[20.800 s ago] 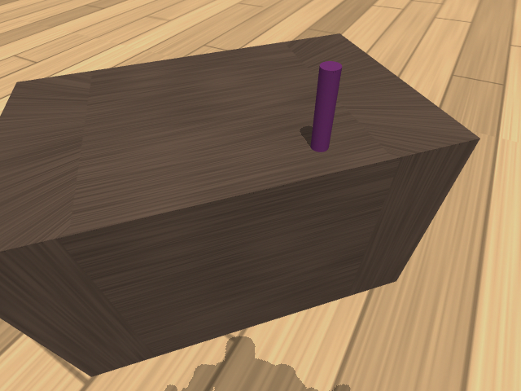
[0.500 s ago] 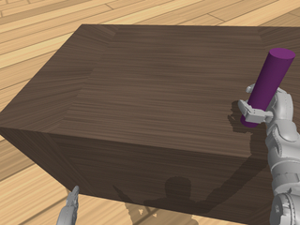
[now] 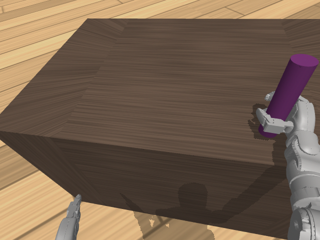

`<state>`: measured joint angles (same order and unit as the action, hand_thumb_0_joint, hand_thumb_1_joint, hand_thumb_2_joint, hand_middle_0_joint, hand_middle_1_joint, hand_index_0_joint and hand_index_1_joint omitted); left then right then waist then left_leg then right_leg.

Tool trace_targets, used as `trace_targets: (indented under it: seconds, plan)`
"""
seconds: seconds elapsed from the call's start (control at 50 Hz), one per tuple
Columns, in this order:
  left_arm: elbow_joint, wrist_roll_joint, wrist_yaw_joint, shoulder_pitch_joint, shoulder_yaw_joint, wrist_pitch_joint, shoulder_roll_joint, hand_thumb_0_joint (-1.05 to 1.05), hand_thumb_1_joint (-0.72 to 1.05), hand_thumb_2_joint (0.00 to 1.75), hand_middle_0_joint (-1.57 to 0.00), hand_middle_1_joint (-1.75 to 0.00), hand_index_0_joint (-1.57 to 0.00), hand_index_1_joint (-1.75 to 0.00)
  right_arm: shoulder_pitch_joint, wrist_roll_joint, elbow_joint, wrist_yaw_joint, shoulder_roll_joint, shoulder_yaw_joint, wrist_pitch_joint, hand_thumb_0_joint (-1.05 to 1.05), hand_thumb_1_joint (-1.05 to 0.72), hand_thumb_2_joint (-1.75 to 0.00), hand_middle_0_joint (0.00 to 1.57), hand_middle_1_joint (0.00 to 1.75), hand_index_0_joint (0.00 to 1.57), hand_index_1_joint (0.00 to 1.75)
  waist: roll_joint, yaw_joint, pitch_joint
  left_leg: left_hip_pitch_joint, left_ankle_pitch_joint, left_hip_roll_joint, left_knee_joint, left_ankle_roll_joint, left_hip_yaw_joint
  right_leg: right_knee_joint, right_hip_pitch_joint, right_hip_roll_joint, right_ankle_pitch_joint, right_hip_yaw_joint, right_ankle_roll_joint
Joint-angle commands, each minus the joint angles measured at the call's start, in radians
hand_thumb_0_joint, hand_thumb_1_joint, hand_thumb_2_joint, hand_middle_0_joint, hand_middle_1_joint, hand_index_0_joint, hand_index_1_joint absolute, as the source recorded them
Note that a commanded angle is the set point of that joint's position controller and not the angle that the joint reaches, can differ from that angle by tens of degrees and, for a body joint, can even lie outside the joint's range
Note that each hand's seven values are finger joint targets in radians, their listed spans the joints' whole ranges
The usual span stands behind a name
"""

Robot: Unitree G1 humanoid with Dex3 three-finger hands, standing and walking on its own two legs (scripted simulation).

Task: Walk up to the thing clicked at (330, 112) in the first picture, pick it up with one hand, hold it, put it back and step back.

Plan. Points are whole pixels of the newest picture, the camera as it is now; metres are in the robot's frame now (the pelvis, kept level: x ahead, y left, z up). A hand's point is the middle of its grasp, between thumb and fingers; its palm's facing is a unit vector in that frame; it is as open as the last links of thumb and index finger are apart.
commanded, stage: lower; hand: right
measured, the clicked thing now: (282, 101) +0.45 -0.22 +0.13
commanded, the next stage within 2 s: loosen in 0.14 s
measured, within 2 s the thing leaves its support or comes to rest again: rests again in 0.08 s
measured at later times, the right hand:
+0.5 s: hand (271, 117) +0.44 -0.21 +0.08, palm faces +0.17 +0.99 +0.02, open 6.9 cm
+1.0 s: hand (272, 116) +0.44 -0.21 +0.08, palm faces +0.17 +0.98 +0.02, open 14.9 cm
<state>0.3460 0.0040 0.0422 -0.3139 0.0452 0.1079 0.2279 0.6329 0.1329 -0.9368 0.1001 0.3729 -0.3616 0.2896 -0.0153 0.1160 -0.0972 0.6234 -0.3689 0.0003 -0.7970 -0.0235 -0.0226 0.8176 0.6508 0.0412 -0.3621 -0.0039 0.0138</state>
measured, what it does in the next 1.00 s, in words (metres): stands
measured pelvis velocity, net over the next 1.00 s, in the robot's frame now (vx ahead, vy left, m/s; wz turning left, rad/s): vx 0.00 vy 0.00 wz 0.00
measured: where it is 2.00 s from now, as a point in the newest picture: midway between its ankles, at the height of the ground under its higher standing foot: outside the picture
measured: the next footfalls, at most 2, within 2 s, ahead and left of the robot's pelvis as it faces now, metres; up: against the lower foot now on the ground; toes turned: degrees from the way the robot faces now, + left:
none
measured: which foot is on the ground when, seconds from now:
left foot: down 0.00-1.00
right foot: down 0.00-1.00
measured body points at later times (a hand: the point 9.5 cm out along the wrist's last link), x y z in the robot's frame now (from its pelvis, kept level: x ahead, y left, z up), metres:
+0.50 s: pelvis +0.00 +0.00 -0.01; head +0.06 -0.02 +0.44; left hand +0.15 +0.27 -0.04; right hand +0.43 -0.26 +0.08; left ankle +0.01 +0.14 -0.70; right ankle +0.02 -0.13 -0.70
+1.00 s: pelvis +0.00 +0.00 -0.01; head +0.06 -0.01 +0.44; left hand +0.15 +0.27 -0.04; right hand +0.43 -0.26 +0.08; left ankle +0.01 +0.14 -0.70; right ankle +0.02 -0.13 -0.70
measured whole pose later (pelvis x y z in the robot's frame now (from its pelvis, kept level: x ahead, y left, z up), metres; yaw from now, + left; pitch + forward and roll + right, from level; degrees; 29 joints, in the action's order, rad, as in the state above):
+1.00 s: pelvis +0.00 +0.00 -0.01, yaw +0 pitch +12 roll +1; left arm 0.22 0.01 0.04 -0.36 0.04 0.07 0.23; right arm 0.60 0.12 -0.88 0.11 0.38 -0.40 0.28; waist -0.02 0.12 -0.11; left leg 0.67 -0.40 0.00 -0.86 -0.02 -0.02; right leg 0.88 0.70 0.04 -0.39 0.00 0.02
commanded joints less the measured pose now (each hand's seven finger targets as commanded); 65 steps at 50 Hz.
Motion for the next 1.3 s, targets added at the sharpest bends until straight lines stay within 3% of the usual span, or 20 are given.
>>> trace_targets:
  seconds: [0.0, 0.08, 0.12, 0.16, 0.22, 0.3, 0.36, 0.4, 0.56, 0.72, 0.82, 0.9, 0.94, 0.98, 1.06, 1.1, 1.14, 1.22, 1.26, 1.28]
  plan:
    - [-0.155, 0.0, 0.006, 0.007, 0.069, 0.044, 0.135, 0.0, -0.55, 0.05, -0.05, -0.05, -0.05, -0.05, 0.433, 0.008, 0.238, 0.002, 0.233, -0.03, 0.079, 0.0, -0.57, -1.34, 1.39, 1.45, 1.4, 1.45, 0.085, -0.002, -0.359, -0.092, 0.272, -0.017, 0.085, 0.021, 0.024, -0.069, -0.222, -0.028, 0.212, -0.005, -0.028]
    - [-0.215, 0.001, 0.011, 0.039, 0.103, 0.046, 0.176, 0.0, -0.55, 0.05, -0.05, -0.05, -0.05, -0.05, 0.443, 0.012, 0.272, -0.004, 0.255, -0.052, 0.088, 0.0, -0.58, -1.32, 1.37, 1.42, 1.38, 1.42, 0.069, 0.0, -0.387, -0.089, 0.254, -0.022, 0.077, 0.022, 0.03, -0.067, -0.227, -0.024, 0.191, 0.0, -0.028]
    - [-0.144, -0.001, -0.002, -0.03, 0.035, 0.039, 0.087, 0.0, -0.55, 0.05, -0.05, -0.05, -0.05, -0.05, 0.393, 0.012, 0.212, 0.005, 0.173, -0.006, 0.084, 0.0, -0.56, -1.33, 1.38, 1.43, 1.39, 1.44, 0.106, -0.008, -0.348, -0.055, 0.256, -0.022, 0.065, 0.025, 0.031, -0.057, -0.221, -0.025, 0.22, -0.001, -0.022]
    - [-0.218, 0.001, 0.009, 0.033, 0.105, 0.044, 0.171, 0.0, -0.55, 0.05, -0.05, -0.05, -0.05, -0.05, 0.417, 0.01, 0.275, -0.001, 0.267, -0.061, 0.093, 0.0, -0.56, -1.31, 1.36, 1.41, 1.37, 1.41, 0.084, -0.011, -0.424, -0.077, 0.279, -0.023, 0.055, 0.023, 0.034, -0.047, -0.248, -0.02, 0.255, 0.006, -0.023]
    - [-0.216, -0.004, 0.004, 0.02, 0.097, 0.04, 0.16, 0.0, -0.56, 0.06, -0.05, -0.05, -0.05, -0.05, 0.389, 0.008, 0.229, 0.001, 0.189, -0.021, 0.086, 0.0, -0.57, -1.31, 1.36, 1.41, 1.37, 1.41, 0.068, 0.007, -0.388, -0.061, 0.295, -0.02, 0.048, 0.022, 0.031, -0.032, -0.218, -0.023, 0.255, 0.004, -0.028]
    - [-0.255, 0.001, 0.005, 0.028, 0.102, 0.036, 0.173, 0.0, -0.5, 0.02, -0.06, -0.06, -0.07, -0.05, 0.407, 0.003, 0.258, -0.001, 0.236, -0.043, 0.09, 0.0, -0.39, -1.01, 1.27, 1.15, 1.27, 1.15, 0.081, -0.004, -0.393, -0.053, 0.241, -0.025, 0.047, 0.027, 0.038, -0.05, -0.224, -0.017, 0.211, 0.009, -0.021]
    - [-0.206, -0.001, 0.0, -0.037, 0.067, 0.031, 0.128, 0.0, -0.5, 0.02, -0.06, -0.06, -0.07, -0.05, 0.382, 0.009, 0.22, 0.007, 0.188, -0.019, 0.082, 0.0, -0.24, -0.77, 1.22, 0.99, 1.21, 0.99, 0.087, -0.003, -0.345, -0.034, 0.22, -0.023, 0.047, 0.027, 0.037, -0.05, -0.194, -0.021, 0.182, 0.006, -0.022]
    - [-0.241, 0.0, 0.002, -0.013, 0.085, 0.032, 0.145, 0.0, -0.51, 0.03, -0.06, -0.06, -0.07, -0.05, 0.401, 0.01, 0.239, 0.009, 0.218, -0.037, 0.085, 0.0, -0.12, -0.64, 1.19, 0.9, 1.17, 0.9, 0.066, 0.003, -0.369, -0.043, 0.21, -0.023, 0.05, 0.025, 0.037, -0.048, -0.191, -0.021, 0.164, 0.008, -0.026]
    - [-0.229, -0.002, 0.006, -0.036, 0.096, 0.03, 0.152, 0.0, -0.54, 0.05, -0.06, -0.06, -0.06, -0.05, 0.402, 0.006, 0.235, 0.006, 0.206, -0.031, 0.079, 0.0, 0.28, -0.3, 0.89, 0.58, 0.89, 0.58, 0.082, 0.001, -0.373, -0.044, 0.231, -0.02, 0.039, 0.027, 0.035, -0.036, -0.195, -0.024, 0.186, 0.004, -0.025]
    - [-0.288, 0.0, 0.005, -0.012, 0.089, 0.026, 0.155, 0.0, -0.54, 0.05, -0.05, -0.05, -0.05, -0.05, 0.412, 0.01, 0.288, 0.005, 0.218, -0.047, 0.079, 0.0, 0.37, -0.17, 0.55, 0.34, 0.54, 0.34, 0.069, -0.001, -0.423, -0.069, 0.293, -0.021, 0.028, 0.023, 0.035, -0.019, -0.22, -0.023, 0.258, 0.004, -0.026]
    - [-0.268, 0.001, 0.006, -0.007, 0.092, 0.021, 0.155, 0.0, -0.55, 0.05, -0.05, -0.05, -0.05, -0.05, 0.407, 0.007, 0.281, 0.007, 0.211, -0.043, 0.073, 0.0, 0.42, -0.12, 0.37, 0.23, 0.36, 0.23, 0.074, -0.004, -0.383, -0.038, 0.238, -0.022, 0.034, 0.029, 0.032, -0.033, -0.196, -0.019, 0.201, 0.006, -0.026]
    - [-0.287, 0.004, 0.005, -0.053, 0.075, 0.016, 0.142, 0.0, -0.5, 0.02, -0.06, -0.06, -0.07, -0.05, 0.415, 0.0, 0.318, 0.014, 0.255, -0.053, 0.072, 0.0, 0.36, -0.21, 0.23, 0.23, 0.23, 0.23, 0.094, -0.007, -0.427, -0.086, 0.252, -0.02, 0.043, 0.023, 0.025, -0.034, -0.212, -0.027, 0.198, -0.002, -0.028]
    - [-0.339, 0.009, 0.016, -0.014, 0.117, 0.016, 0.194, 0.0, -0.5, 0.02, -0.06, -0.06, -0.07, -0.05, 0.434, 0.006, 0.348, 0.01, 0.333, -0.098, 0.071, 0.0, 0.36, -0.17, 0.2, 0.18, 0.19, 0.18, 0.092, -0.01, -0.475, -0.131, 0.294, -0.018, 0.046, 0.022, 0.026, -0.032, -0.246, -0.029, 0.242, -0.003, -0.028]
    - [-0.294, 0.014, 0.019, -0.06, 0.142, 0.008, 0.207, 0.0, -0.51, 0.03, -0.06, -0.05, -0.06, -0.05, 0.434, 0.011, 0.357, 0.006, 0.346, -0.106, 0.049, 0.0, 0.42, -0.08, 0.11, 0.08, 0.1, 0.08, 0.101, -0.018, -0.448, -0.139, 0.322, -0.019, 0.05, 0.022, 0.033, -0.047, -0.266, -0.032, 0.28, -0.001, -0.026]
    - [-0.24, 0.021, 0.018, -0.057, 0.067, 0.006, 0.137, 0.0, -0.51, 0.02, -0.05, -0.05, -0.06, -0.05, 0.465, 0.008, 0.383, 0.004, 0.388, -0.124, 0.007, 0.0, 0.47, -0.04, 0.08, 0.05, 0.07, 0.05, 0.164, -0.044, -0.406, -0.146, 0.32, -0.016, 0.08, 0.028, 0.033, -0.074, -0.293, -0.028, 0.301, -0.006, -0.018]
    - [-0.187, 0.027, 0.014, -0.029, 0.025, 0.008, 0.093, 0.0, -0.51, 0.02, -0.05, -0.05, -0.06, -0.04, 0.47, 0.015, 0.359, 0.028, 0.331, -0.076, -0.025, 0.0, 0.49, -0.03, 0.07, 0.05, 0.06, 0.05, 0.164, -0.044, -0.346, -0.149, 0.302, -0.012, 0.102, 0.027, 0.031, -0.098, -0.281, -0.029, 0.279, -0.006, -0.02]
    - [-0.156, 0.032, 0.022, 0.032, 0.044, 0.013, 0.13, 0.0, -0.51, 0.02, -0.05, -0.05, -0.06, -0.04, 0.507, 0.015, 0.367, 0.038, 0.42, -0.11, -0.056, 0.0, 0.5, -0.04, 0.07, 0.05, 0.06, 0.05, 0.187, -0.06, -0.35, -0.154, 0.276, -0.013, 0.118, 0.031, 0.032, -0.122, -0.301, -0.023, 0.262, -0.004, -0.013]
    - [-0.157, 0.045, 0.029, 0.052, 0.034, 0.028, 0.145, 0.0, -0.51, 0.02, -0.05, -0.05, -0.06, -0.04, 0.477, 0.039, 0.275, 0.103, 0.354, -0.058, -0.145, 0.0, 0.5, -0.04, 0.06, 0.04, 0.06, 0.04, 0.074, -0.038, -0.335, -0.193, 0.271, -0.016, 0.153, 0.023, 0.045, -0.156, -0.31, -0.021, 0.244, 0.001, -0.022]
    - [-0.186, 0.049, 0.047, 0.082, 0.079, 0.04, 0.212, 0.0, -0.56, 0.07, -0.06, -0.05, -0.05, -0.06, 0.484, 0.05, 0.278, 0.129, 0.418, -0.09, -0.178, 0.0, 0.5, -0.05, 0.06, 0.06, 0.06, 0.06, 0.038, -0.041, -0.364, -0.218, 0.315, -0.014, 0.157, 0.02, 0.051, -0.161, -0.355, -0.021, 0.298, 0.0, -0.024]
    - [-0.149, 0.042, 0.038, 0.009, 0.098, 0.028, 0.204, 0.0, -0.53, 0.05, -0.06, -0.05, -0.05, -0.05, 0.517, -0.078, 0.37, 0.069, 0.63, -0.112, -0.147, 0.0, 0.54, -0.04, 0.06, 0.06, 0.06, 0.06, 0.065, -0.103, -0.322, -0.232, 0.291, -0.004, 0.178, 0.02, 0.049, -0.178, -0.342, -0.029, 0.286, -0.017, -0.019]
